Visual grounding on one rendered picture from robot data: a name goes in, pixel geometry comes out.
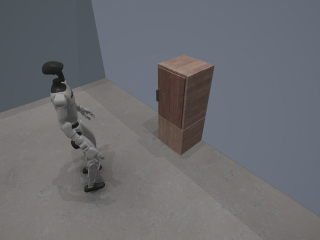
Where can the robot right foot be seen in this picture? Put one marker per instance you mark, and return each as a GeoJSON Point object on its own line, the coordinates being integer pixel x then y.
{"type": "Point", "coordinates": [96, 186]}

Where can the robot right upper arm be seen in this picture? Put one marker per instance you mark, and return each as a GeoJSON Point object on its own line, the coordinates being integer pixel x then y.
{"type": "Point", "coordinates": [60, 103]}

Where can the robot head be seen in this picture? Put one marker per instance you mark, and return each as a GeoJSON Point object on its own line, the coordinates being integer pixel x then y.
{"type": "Point", "coordinates": [55, 68]}

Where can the right robot forearm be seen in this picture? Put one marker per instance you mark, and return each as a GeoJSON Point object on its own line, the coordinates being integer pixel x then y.
{"type": "Point", "coordinates": [71, 133]}

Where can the left robot forearm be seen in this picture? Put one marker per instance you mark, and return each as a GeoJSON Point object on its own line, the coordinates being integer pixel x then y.
{"type": "Point", "coordinates": [79, 107]}

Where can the cupboard door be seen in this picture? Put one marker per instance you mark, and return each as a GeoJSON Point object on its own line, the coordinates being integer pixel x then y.
{"type": "Point", "coordinates": [172, 94]}

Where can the left robot hand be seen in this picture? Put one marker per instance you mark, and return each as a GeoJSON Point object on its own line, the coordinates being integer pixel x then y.
{"type": "Point", "coordinates": [85, 113]}

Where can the handle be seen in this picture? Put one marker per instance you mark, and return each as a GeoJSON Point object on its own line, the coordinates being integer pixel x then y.
{"type": "Point", "coordinates": [157, 95]}

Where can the right robot hand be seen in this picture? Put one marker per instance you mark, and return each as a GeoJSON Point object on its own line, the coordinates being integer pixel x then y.
{"type": "Point", "coordinates": [91, 153]}

